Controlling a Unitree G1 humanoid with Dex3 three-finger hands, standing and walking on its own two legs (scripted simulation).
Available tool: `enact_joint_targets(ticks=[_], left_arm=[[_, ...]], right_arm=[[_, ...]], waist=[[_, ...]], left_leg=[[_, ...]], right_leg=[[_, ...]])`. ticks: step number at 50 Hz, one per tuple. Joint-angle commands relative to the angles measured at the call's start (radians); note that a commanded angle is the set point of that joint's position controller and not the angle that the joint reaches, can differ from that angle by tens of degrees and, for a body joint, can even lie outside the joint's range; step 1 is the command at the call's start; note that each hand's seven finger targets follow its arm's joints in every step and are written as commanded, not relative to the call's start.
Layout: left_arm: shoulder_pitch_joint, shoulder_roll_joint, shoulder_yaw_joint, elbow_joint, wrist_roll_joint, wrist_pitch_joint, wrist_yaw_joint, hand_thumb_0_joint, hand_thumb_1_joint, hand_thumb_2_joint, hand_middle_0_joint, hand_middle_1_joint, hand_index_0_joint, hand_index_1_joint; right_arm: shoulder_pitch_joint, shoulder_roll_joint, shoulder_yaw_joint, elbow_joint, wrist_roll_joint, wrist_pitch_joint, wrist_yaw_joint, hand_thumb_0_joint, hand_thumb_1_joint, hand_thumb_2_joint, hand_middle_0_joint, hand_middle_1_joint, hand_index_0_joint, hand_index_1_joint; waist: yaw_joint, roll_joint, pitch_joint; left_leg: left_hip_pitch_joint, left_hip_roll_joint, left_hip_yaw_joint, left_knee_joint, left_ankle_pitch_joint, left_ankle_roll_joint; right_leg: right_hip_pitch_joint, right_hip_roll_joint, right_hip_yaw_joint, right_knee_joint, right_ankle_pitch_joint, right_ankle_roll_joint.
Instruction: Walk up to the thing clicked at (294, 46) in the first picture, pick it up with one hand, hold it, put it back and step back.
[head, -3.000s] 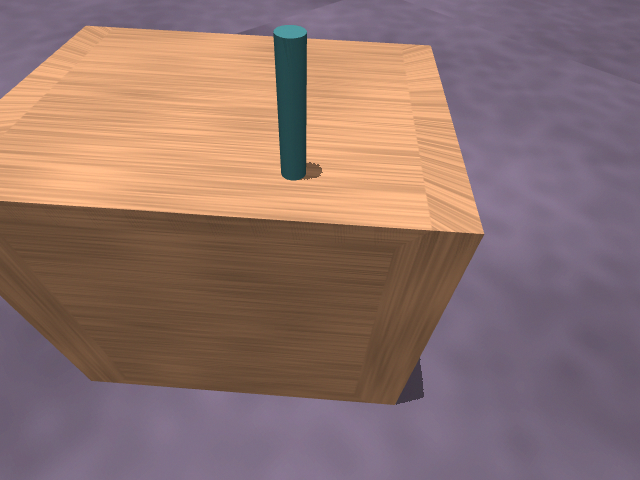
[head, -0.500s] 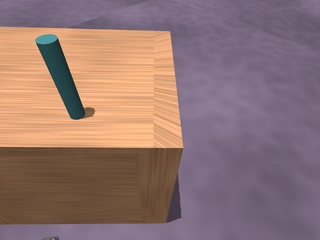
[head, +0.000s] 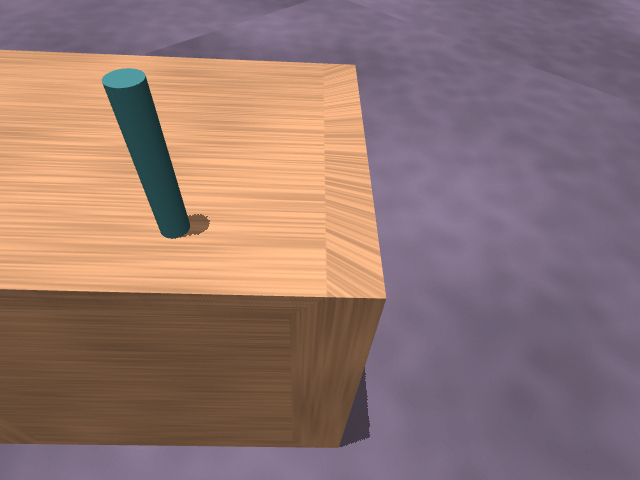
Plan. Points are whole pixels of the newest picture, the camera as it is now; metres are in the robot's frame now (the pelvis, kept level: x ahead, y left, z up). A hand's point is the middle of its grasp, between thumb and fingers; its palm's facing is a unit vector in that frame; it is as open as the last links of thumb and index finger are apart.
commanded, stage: walk up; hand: left
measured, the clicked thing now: (154, 166) +0.47 +0.23 +0.14
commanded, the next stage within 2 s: stand in 0.46 s
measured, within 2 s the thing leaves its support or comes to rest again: neither
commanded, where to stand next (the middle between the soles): +0.04 -0.02 m, yaw +0 degrees
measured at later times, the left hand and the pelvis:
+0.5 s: hand out of the picture +0.08 +0.25 -0.16, palm faces -0.01 -0.94 -0.33, open 7.4 cm; pelvis +0.01 -0.01 +0.00, yaw +1 degrees
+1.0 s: hand out of the picture +0.08 +0.24 -0.16, palm faces -0.03 -0.94 -0.34, open 7.4 cm; pelvis +0.02 -0.01 +0.00, yaw +0 degrees
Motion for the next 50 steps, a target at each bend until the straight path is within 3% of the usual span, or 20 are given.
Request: enact_joint_targets(ticks=[1, 12, 16, 22, 23, 28, 33, 40, 42, 45, 50], left_arm=[[-0.046, 0.192, 0.035, -0.063, 0.003, -0.02, 0.018, 0.0, 0.9, 0.9, -0.2, -0.3, -0.2, -0.3], [-0.048, 0.199, 0.035, -0.069, 0.002, -0.024, 0.024, 0.0, 0.9, 0.9, -0.2, -0.3, -0.2, -0.3], [-0.051, 0.2, 0.036, -0.076, 0.003, -0.021, 0.023, 0.0, 0.9, 0.9, -0.2, -0.3, -0.2, -0.3], [-0.051, 0.195, 0.037, -0.073, 0.003, -0.022, 0.025, 0.0, 0.9, 0.9, -0.2, -0.3, -0.2, -0.3], [-0.024, 0.188, 0.029, -0.074, 0.007, -0.023, 0.024, 0.0, 0.9, 0.9, -0.2, -0.3, -0.2, -0.3], [-0.03, 0.19, 0.03, -0.079, 0.007, -0.02, 0.021, 0.0, 0.9, 0.9, -0.2, -0.3, -0.2, -0.3], [-0.02, 0.197, 0.032, -0.087, 0.005, -0.023, 0.02, 0.0, 0.9, 0.9, -0.2, -0.3, -0.2, -0.3], [-0.014, 0.198, 0.031, -0.091, 0.004, -0.02, 0.022, 0.0, 0.9, 0.9, -0.2, -0.3, -0.2, -0.3], [-0.012, 0.194, 0.03, -0.088, 0.005, -0.018, 0.021, 0.0, 0.9, 0.9, -0.2, -0.3, -0.2, -0.3], [-0.002, 0.195, 0.03, -0.092, 0.004, -0.021, 0.023, 0.0, 0.9, 0.9, -0.2, -0.3, -0.2, -0.3], [0.0, 0.191, 0.027, -0.09, 0.003, -0.019, 0.022, 0.0, 0.9, 0.9, -0.2, -0.3, -0.2, -0.3]], right_arm=[[-0.048, -0.225, -0.046, -0.06, 0.0, -0.028, -0.017, 0.0, -0.9, -0.9, 0.2, 0.3, 0.2, 0.3], [-0.058, -0.215, -0.04, -0.066, 0.003, -0.022, -0.014, 0.0, -0.9, -0.9, 0.2, 0.3, 0.2, 0.3], [-0.06, -0.223, -0.042, -0.069, 0.003, -0.022, -0.015, 0.0, -0.9, -0.9, 0.2, 0.3, 0.2, 0.3], [-0.056, -0.219, -0.045, -0.065, 0.003, -0.02, -0.015, 0.0, -0.9, -0.9, 0.2, 0.3, 0.2, 0.3], [-0.041, -0.218, -0.036, -0.062, -0.002, -0.026, -0.018, 0.0, -0.9, -0.9, 0.2, 0.3, 0.2, 0.3], [-0.044, -0.228, -0.033, -0.057, -0.001, -0.034, -0.021, 0.0, -0.9, -0.9, 0.2, 0.3, 0.2, 0.3], [-0.043, -0.231, -0.03, -0.062, -0.001, -0.043, -0.022, 0.0, -0.9, -0.9, 0.2, 0.3, 0.2, 0.3], [-0.033, -0.227, -0.027, -0.059, 0.0, -0.039, -0.025, 0.0, -0.9, -0.9, 0.2, 0.3, 0.2, 0.3], [-0.02, -0.232, -0.026, -0.054, 0.002, -0.037, -0.025, 0.0, -0.9, -0.9, 0.2, 0.3, 0.2, 0.3], [-0.033, -0.239, -0.028, -0.061, 0.0, -0.04, -0.025, 0.0, -0.9, -0.9, 0.2, 0.3, 0.2, 0.3], [-0.028, -0.235, -0.023, -0.055, 0.002, -0.038, -0.025, 0.0, -0.9, -0.9, 0.2, 0.3, 0.2, 0.3]], waist=[[-0.01, 0.016, -0.077], [-0.009, 0.006, -0.077], [-0.01, 0.014, -0.084], [-0.012, 0.009, -0.097], [-0.01, -0.004, -0.107], [-0.01, 0.019, -0.053], [-0.005, 0.011, -0.073], [-0.01, 0.002, -0.069], [-0.014, 0.013, -0.057], [-0.006, 0.007, -0.081], [-0.01, 0.008, -0.058]], left_leg=[[0.048, 0.149, -0.158, -0.076, -0.009, 0.001], [0.073, 0.137, -0.138, -0.038, 0.107, -0.003], [0.066, 0.139, -0.139, -0.045, 0.086, 0.001], [0.079, 0.14, -0.138, -0.032, 0.131, 0.002], [0.092, 0.146, -0.135, -0.037, 0.115, 0.0], [0.062, 0.144, -0.146, -0.061, 0.042, -0.005], [0.093, 0.152, -0.14, -0.042, 0.153, -0.003], [0.09, 0.149, -0.134, -0.034, 0.157, -0.002], [0.076, 0.144, -0.137, -0.044, 0.114, -0.003], [0.104, 0.151, -0.134, -0.023, 0.185, 0.0], [0.094, 0.147, -0.134, -0.033, 0.145, -0.005]], right_leg=[[-0.035, -0.091, 0.079, -0.058, 0.043, -0.046], [-0.037, -0.105, 0.075, -0.057, 0.116, -0.039], [-0.022, -0.104, 0.071, -0.054, 0.109, -0.042], [-0.004, -0.102, 0.061, -0.056, 0.137, -0.04], [-0.017, -0.116, 0.076, -0.068, 0.083, -0.041], [-0.034, -0.112, 0.079, -0.071, 0.03, -0.047], [-0.027, -0.114, 0.08, -0.057, 0.083, -0.044], [-0.023, -0.114, 0.08, -0.06, 0.102, -0.043], [-0.017, -0.113, 0.079, -0.065, 0.086, -0.044], [-0.017, -0.116, 0.078, -0.059, 0.131, -0.04], [-0.027, -0.114, 0.08, -0.066, 0.098, -0.043]])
